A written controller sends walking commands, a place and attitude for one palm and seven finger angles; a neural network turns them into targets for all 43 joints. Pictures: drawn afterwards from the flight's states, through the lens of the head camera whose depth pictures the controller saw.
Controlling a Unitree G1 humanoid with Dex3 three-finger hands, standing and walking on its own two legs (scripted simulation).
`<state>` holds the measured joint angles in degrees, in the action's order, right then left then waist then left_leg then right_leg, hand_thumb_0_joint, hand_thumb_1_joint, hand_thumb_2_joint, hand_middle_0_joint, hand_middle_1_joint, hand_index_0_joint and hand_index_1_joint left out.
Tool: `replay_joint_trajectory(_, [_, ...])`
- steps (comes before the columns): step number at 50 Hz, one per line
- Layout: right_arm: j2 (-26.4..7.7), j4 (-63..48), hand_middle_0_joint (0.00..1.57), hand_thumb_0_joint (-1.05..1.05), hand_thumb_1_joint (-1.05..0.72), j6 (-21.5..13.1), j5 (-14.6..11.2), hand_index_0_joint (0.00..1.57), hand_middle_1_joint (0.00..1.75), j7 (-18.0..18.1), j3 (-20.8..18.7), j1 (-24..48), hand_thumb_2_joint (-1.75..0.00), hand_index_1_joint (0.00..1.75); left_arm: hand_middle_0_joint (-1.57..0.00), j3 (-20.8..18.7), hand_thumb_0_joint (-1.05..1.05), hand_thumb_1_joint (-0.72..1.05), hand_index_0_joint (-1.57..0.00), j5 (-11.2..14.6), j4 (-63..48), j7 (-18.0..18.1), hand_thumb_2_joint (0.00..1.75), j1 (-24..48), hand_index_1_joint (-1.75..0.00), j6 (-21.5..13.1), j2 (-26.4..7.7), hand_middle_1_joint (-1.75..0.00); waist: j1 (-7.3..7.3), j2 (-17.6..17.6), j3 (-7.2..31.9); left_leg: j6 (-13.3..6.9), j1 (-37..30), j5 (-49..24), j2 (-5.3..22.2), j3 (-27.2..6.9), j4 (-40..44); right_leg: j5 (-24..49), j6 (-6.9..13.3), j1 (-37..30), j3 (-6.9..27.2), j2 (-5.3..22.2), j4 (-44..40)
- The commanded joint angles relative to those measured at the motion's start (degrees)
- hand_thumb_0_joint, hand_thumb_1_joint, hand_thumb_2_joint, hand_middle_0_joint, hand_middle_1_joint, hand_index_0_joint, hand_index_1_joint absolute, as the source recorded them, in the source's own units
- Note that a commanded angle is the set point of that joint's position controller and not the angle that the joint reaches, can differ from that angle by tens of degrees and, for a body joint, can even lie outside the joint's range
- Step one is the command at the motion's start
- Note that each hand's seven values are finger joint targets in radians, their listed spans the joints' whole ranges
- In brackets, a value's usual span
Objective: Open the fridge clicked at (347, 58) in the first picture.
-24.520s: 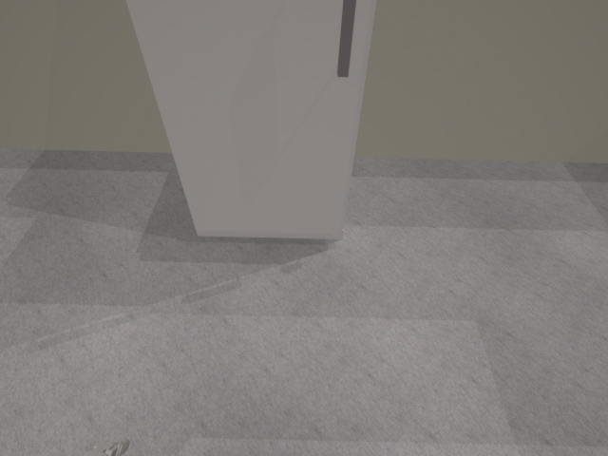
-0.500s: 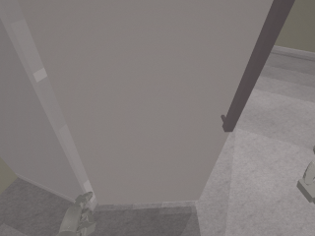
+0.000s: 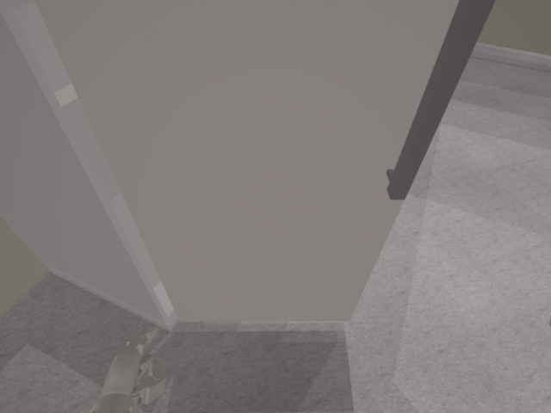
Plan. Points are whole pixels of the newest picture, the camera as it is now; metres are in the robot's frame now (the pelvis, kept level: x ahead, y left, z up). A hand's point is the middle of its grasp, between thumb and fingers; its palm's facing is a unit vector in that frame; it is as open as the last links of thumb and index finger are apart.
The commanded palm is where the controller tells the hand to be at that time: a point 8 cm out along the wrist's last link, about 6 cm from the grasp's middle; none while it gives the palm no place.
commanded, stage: step back with the hand held close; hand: right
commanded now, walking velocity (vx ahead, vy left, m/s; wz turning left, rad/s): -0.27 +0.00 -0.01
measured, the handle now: (434, 79) +0.52 -0.21 +0.25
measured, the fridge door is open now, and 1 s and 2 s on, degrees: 65 65 65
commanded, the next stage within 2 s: stop stepping back and stand still in 0.80 s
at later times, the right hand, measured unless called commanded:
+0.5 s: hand out of the picture +0.10 -0.29 +0.17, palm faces +0.54 +0.74 -0.40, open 7.4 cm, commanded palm +0.05 -0.32 +0.18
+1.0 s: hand out of the picture -0.03 -0.34 +0.17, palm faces +0.58 +0.77 -0.24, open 7.4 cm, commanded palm -0.10 -0.35 +0.18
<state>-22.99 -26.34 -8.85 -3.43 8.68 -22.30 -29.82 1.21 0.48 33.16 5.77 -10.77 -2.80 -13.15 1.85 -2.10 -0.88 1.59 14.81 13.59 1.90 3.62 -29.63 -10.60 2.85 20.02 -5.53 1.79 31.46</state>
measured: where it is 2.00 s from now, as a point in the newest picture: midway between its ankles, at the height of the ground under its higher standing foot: outside the picture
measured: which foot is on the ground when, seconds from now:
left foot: down 0.00-0.88, up 0.90-1.00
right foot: down 0.00-0.74, up 0.76-0.86, down 0.88-1.00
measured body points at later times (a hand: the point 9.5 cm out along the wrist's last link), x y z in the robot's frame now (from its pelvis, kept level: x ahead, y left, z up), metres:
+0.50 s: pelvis -0.07 -0.01 -0.01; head -0.07 -0.04 +0.44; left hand +0.12 +0.21 -0.08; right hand +0.07 -0.33 +0.19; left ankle +0.02 +0.13 -0.73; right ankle +0.07 -0.09 -0.73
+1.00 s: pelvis -0.22 -0.04 -0.02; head -0.22 -0.09 +0.43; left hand +0.00 +0.15 -0.08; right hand -0.07 -0.38 +0.18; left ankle -0.15 +0.12 -0.64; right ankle -0.09 -0.13 -0.73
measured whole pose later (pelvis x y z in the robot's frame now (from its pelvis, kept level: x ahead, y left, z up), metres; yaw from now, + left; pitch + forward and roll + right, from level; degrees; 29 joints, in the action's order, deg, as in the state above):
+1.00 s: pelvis -0.22 -0.04 -0.02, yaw -5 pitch -5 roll +4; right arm -21.9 -29.4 -11.3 -3.3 8.7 -25.1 -18.8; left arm 1.2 -0.7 37.3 3.2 -7.8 -7.0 -8.3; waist 2.7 2.4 -5.5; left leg 2.8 33.3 25.2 -5.1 -4.6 -71.5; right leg -10.3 3.5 26.0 -3.1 4.2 41.1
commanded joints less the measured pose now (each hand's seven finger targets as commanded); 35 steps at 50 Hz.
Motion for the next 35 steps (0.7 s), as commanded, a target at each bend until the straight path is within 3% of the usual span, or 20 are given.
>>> replay_joint_trajectory(1, [-7.97, -10.63, 0.20, 0.00, -0.90, -4.86, 0.87, 0.20, 0.30, 1.60, -6.14, 3.56, -0.90, 0.30, -0.20, -3.09, 0.00, 0.90, -0.20, 0.05, -8.83, 0.40, 0.90, 5.65, -0.30, -4.16, -7.72, -0.30, -0.30, -3.09, 4.26, -1.72, -3.98, 3.32, -0.03, -4.29, 1.58, -17.19, 0.76, 6.45, 11.46, 6.60, -12.85])
replay_joint_trajectory(4, [-9.35, -12.27, 0.20, 0.00, -0.90, -6.07, 1.65, 0.20, 0.30, 2.02, -7.29, 5.20, -0.90, 0.30, -0.20, -3.39, 0.00, 0.90, -0.20, -0.27, -8.65, 0.46, 0.90, 5.33, -0.30, -4.83, -7.83, -0.30, -0.56, -2.19, 3.96, -2.34, -3.75, 7.89, 0.67, -5.51, 3.09, -22.90, 0.89, 9.05, 11.48, 5.75, -12.12])
replay_joint_trajectory(6, [-8.37, -11.91, 0.20, 0.00, -0.90, -6.53, 1.55, 0.20, 0.30, 2.19, -6.58, 4.32, -0.90, 0.30, -0.20, -3.20, 0.00, 0.90, -0.20, -0.36, -8.49, 0.43, 0.90, 4.90, -0.30, -5.09, -7.09, -0.30, -0.73, -0.97, 3.70, -3.06, -0.96, 9.98, 1.67, -6.45, 4.66, -21.90, 0.33, 7.95, 10.73, 4.95, -10.19])
replay_joint_trajectory(9, [-9.70, -14.06, 0.20, 0.00, -0.90, -7.39, 1.48, 0.20, 0.30, 2.73, -7.59, 5.15, -0.90, 0.30, -0.20, -3.18, 0.00, 0.90, -0.20, -0.78, -7.68, 0.57, 0.90, 4.49, -0.30, -5.90, -6.89, -0.30, -0.91, -0.96, 5.32, -3.59, 0.68, 8.01, 2.51, -7.43, 5.09, -18.28, -0.08, 5.39, 10.83, 4.50, -8.48])
replay_joint_trajectory(11, [-8.92, -13.44, 0.20, 0.00, -0.90, -7.74, 1.53, 0.20, 0.30, 2.85, -7.39, 4.36, -0.90, 0.30, -0.20, -3.02, 0.00, 0.90, -0.20, -0.73, -7.52, 0.76, 0.90, 4.57, -0.30, -6.38, -6.90, -0.30, -0.83, -2.21, 5.67, -2.69, -0.99, 5.87, 1.10, -5.96, 2.58, -18.88, 0.26, 6.65, 12.04, 5.77, -10.48])
replay_joint_trajectory(14, [-9.21, -14.12, 0.20, 0.00, -0.90, -8.69, 2.40, 0.20, 0.30, 2.77, -8.52, 5.92, -0.90, 0.30, -0.20, -3.52, 0.00, 0.90, -0.20, -0.78, -7.90, 0.91, 0.90, 5.31, -0.30, -7.26, -7.75, -0.30, -0.39, -8.72, 5.25, -1.71, -9.45, 6.65, -3.11, -3.20, -4.84, -30.54, 1.84, 15.96, 16.65, 8.64, -18.21])
replay_joint_trajectory(15, [-8.91, -13.44, 0.20, 0.00, -0.90, -8.74, 2.38, 0.20, 0.30, 2.64, -8.59, 4.60, -0.90, 0.30, -0.20, -3.61, 0.00, 0.90, -0.20, -0.71, -7.81, 0.84, 0.90, 4.94, -0.30, -7.36, -7.46, -0.30, -0.28, -8.77, 5.32, -1.76, -10.18, 4.48, -3.64, -2.78, -6.15, -29.10, 1.91, 15.97, 16.70, 8.98, -18.37])
replay_joint_trajectory(17, [-9.01, -13.35, 0.20, 0.00, -0.90, -8.92, 1.92, 0.20, 0.30, 2.39, -8.62, 2.51, -0.90, 0.30, -0.20, -3.61, 0.00, 0.90, -0.20, -0.64, -7.97, 0.45, 0.90, 4.68, -0.30, -7.69, -6.93, -0.30, -0.30, -6.93, 6.37, -2.50, -8.26, 3.43, -3.12, -4.03, -4.12, -25.75, 1.14, 12.81, 15.41, 7.83, -15.89])
replay_joint_trajectory(19, [-9.84, -14.21, 0.20, 0.00, -0.90, -9.32, 2.00, 0.20, 0.30, 2.27, -9.49, 2.10, -0.90, 0.30, -0.20, -3.83, 0.00, 0.90, -0.20, -0.92, -8.00, 0.31, 0.90, 4.92, -0.30, -7.84, -7.00, -0.30, -0.48, -5.46, 5.89, -3.15, -7.07, 4.84, -2.08, -7.02, -1.23, -26.81, 0.97, 13.72, 13.70, 6.41, -13.01])
replay_joint_trajectory(22, [-9.29, -14.06, 0.20, 0.00, -0.90, -9.39, 2.02, 0.20, 0.30, 2.19, -8.62, 4.08, -0.90, 0.30, -0.20, -3.65, 0.00, 0.90, -0.20, -1.40, -7.15, 0.09, 0.90, 4.31, -0.30, -7.52, -6.79, -0.30, -1.09, 0.51, 2.99, -4.74, 1.09, 8.32, 1.56, -13.30, 3.60, -24.89, 0.00, 11.84, 11.50, 4.19, -6.29])
replay_joint_trajectory(24, [-9.14, -14.01, 0.20, 0.00, -0.90, -9.28, 1.96, 0.20, 0.30, 2.36, -8.11, 6.13, -0.90, 0.30, -0.20, -3.77, 0.00, 0.90, -0.20, -1.63, -6.49, 0.14, 0.90, 4.16, -0.30, -7.38, -6.62, -0.30, -1.20, 1.48, 3.42, -5.35, 4.78, 8.75, 2.78, -14.78, 4.42, -22.98, -0.35, 9.04, 11.34, 3.84, -4.17])
replay_joint_trajectory(26, [-8.93, -13.88, 0.20, 0.00, -0.90, -9.26, 1.91, 0.20, 0.30, 2.39, -7.49, 7.71, -0.90, 0.30, -0.20, -3.65, 0.00, 0.90, -0.20, -1.30, -6.42, 0.32, 0.90, 4.22, -0.30, -7.42, -6.53, -0.30, -1.21, 1.78, 4.29, -4.45, 6.37, 8.66, 1.73, -12.53, 2.19, -22.83, -0.33, 7.14, 11.94, 4.56, -5.46])
replay_joint_trajectory(28, [-8.72, -14.01, 0.20, 0.00, -0.90, -9.29, 2.13, 0.20, 0.30, 2.28, -7.79, 8.41, -0.90, 0.30, -0.20, -3.92, 0.00, 0.90, -0.20, -1.17, -6.92, 0.56, 0.90, 4.87, -0.30, -7.53, -7.02, -0.30, -0.85, -3.20, 5.06, -3.36, 1.88, 11.13, -1.16, -9.24, -3.52, -29.68, 0.89, 12.16, 13.95, 7.09, -10.53])
replay_joint_trajectory(30, [-9.13, -14.68, 0.20, 0.00, -0.90, -9.23, 2.22, 0.20, 0.30, 1.96, -8.79, 7.69, -0.90, 0.30, -0.20, -4.31, 0.00, 0.90, -0.20, -1.30, -7.30, 0.64, 0.90, 5.41, -0.30, -7.40, -6.99, -0.30, -0.19, -8.62, 7.07, -2.83, -5.72, 8.67, -4.55, -4.70, -13.60, -33.09, 1.89, 17.79, 16.91, 10.61, -16.72])
replay_joint_trajectory(32, [-11.02, -18.47, 0.20, 0.00, -0.90, -9.14, 1.11, 0.20, 0.30, 1.53, -9.80, 7.04, -0.90, 0.30, -0.20, -4.81, 0.00, 0.90, -0.20, -1.51, -7.74, 0.09, 0.90, 5.95, -0.30, -7.40, -6.12, -0.30, 0.15, -9.03, 9.97, -3.24, -5.54, 12.52, -5.74, -3.20, -18.47, -26.95, 0.87, 14.30, 15.15, 12.31, -17.83])
replay_joint_trajectory(33, [-11.74, -19.42, 0.20, 0.00, -0.90, -9.10, 0.59, 0.20, 0.30, 1.45, -10.54, 6.03, -0.90, 0.30, -0.20, -5.03, 0.00, 0.90, -0.20, -1.40, -7.71, -0.33, 0.90, 6.19, -0.30, -7.42, -5.97, -0.30, 0.11, -9.01, 10.07, -3.85, -4.73, 14.25, -5.31, -3.57, -17.33, -25.82, 0.21, 13.32, 12.61, 12.23, -16.23])
replay_joint_trajectory(35, [-11.47, -18.03, 0.20, 0.00, -0.90, -9.01, -0.19, 0.20, 0.30, 1.38, -10.73, 2.32, -0.90, 0.30, -0.20, -4.89, 0.00, 0.90, -0.20, -1.14, -8.08, -0.91, 0.90, 6.76, -0.30, -7.25, -5.34, -0.30, 0.05, -6.54, 7.67, -6.61, 0.59, 16.67, -2.30, -8.44, -6.06, -25.04, -2.42, 10.37, 7.77, 9.16, -8.93])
